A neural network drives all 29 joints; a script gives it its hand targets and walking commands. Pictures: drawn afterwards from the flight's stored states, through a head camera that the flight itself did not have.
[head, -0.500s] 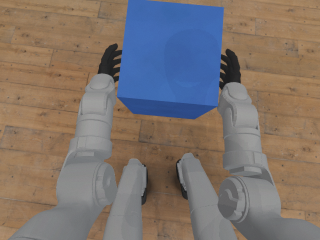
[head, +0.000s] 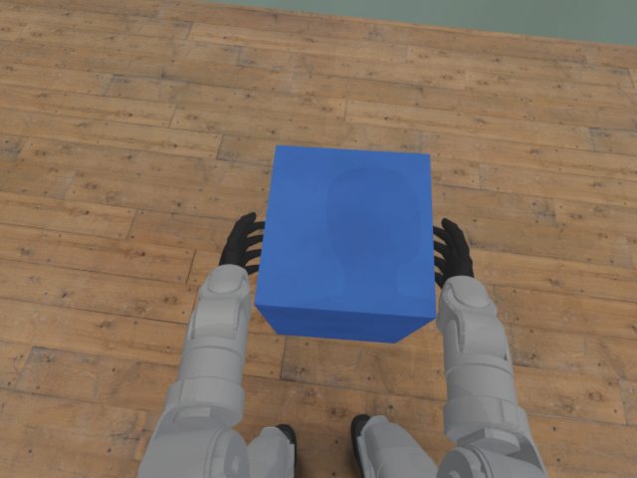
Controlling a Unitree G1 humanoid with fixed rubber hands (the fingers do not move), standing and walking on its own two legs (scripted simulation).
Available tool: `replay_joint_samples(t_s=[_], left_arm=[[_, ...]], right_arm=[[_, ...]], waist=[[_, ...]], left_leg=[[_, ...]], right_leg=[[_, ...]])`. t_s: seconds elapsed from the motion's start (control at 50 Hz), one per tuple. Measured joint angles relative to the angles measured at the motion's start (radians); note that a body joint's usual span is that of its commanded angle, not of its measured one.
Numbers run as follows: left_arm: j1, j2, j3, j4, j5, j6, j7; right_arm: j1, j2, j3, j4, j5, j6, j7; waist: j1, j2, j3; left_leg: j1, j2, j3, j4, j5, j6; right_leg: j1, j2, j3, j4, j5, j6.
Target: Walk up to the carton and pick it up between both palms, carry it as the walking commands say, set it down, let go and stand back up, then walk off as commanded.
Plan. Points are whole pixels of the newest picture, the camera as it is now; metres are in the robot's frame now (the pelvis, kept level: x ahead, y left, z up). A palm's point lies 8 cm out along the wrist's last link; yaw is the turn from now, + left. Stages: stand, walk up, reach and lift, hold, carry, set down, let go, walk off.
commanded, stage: reach and lift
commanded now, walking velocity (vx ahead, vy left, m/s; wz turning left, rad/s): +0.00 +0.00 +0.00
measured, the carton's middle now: (343, 257) +0.39 -0.05 -0.09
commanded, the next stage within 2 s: none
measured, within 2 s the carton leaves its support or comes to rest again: neither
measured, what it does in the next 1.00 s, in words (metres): stands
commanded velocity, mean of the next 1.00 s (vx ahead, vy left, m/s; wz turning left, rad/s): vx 0.00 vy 0.00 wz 0.00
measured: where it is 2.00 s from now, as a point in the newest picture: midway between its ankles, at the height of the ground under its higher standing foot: outside the picture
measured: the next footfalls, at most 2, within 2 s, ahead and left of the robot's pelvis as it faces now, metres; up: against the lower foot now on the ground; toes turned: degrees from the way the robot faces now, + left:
none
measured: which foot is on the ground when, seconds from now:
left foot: down 0.00-1.00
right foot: down 0.00-1.00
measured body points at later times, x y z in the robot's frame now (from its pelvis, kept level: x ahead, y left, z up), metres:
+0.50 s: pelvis +0.02 -0.01 +0.03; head +0.02 -0.01 +0.48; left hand +0.36 +0.09 +0.03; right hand +0.32 -0.20 +0.04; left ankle +0.03 +0.10 -0.72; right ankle +0.03 -0.14 -0.72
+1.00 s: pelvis +0.00 -0.01 +0.03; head -0.04 +0.00 +0.47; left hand +0.35 +0.11 +0.07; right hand +0.31 -0.18 +0.08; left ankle +0.03 +0.10 -0.72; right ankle +0.03 -0.14 -0.72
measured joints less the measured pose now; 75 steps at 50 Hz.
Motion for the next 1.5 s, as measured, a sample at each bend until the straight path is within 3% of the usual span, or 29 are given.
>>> replay_joint_samples(t_s=[0.24,0.34,0.56,0.74,1.0,1.5], left_arm=[[0.119,-0.025,-0.024,-0.051,0.005,0.062,0.016],[0.116,-0.022,-0.009,-0.026,0.013,0.106,0.008],[0.126,-0.004,-0.038,-0.055,-0.005,0.197,-0.01],[0.07,0.027,-0.042,-0.063,-0.024,0.276,-0.02],[0.039,0.01,0.017,-0.023,0.004,0.315,-0.024],[0.218,-0.022,-0.044,-0.267,-0.029,0.359,0.003]], right_arm=[[0.078,-0.028,0.07,0.009,0.025,0.065,0.001],[0.073,-0.026,0.071,0.033,0.0,0.111,-0.001],[0.099,-0.034,0.131,-0.035,0.007,0.231,-0.03],[0.044,-0.017,0.114,-0.051,-0.005,0.305,-0.044],[0.0,-0.001,0.059,0.001,-0.047,0.34,-0.025],[0.117,-0.04,0.208,-0.119,0.012,0.355,-0.016]], waist=[[0.014,-0.016,-0.041],[0.018,-0.01,-0.044],[0.024,-0.015,-0.001],[0.035,-0.027,0.045],[0.055,-0.009,0.034],[0.094,-0.005,0.057]], left_leg=[[0.24,0.01,0.012,-0.169,0.036,0.0],[0.332,0.015,0.009,-0.192,0.031,-0.004],[0.482,0.027,0.004,-0.244,0.047,-0.009],[0.543,0.029,0.005,-0.25,0.06,-0.01],[0.594,0.025,0.013,-0.244,0.045,-0.005],[0.642,0.041,-0.003,-0.294,0.043,-0.026]], right_leg=[[0.222,-0.001,0.018,-0.144,0.031,-0.006],[0.313,0.002,0.015,-0.163,0.025,-0.012],[0.464,0.011,0.013,-0.219,0.044,-0.019],[0.527,0.012,0.015,-0.232,0.061,-0.02],[0.578,0.009,0.022,-0.228,0.049,-0.019],[0.618,0.021,0.009,-0.256,0.036,-0.037]])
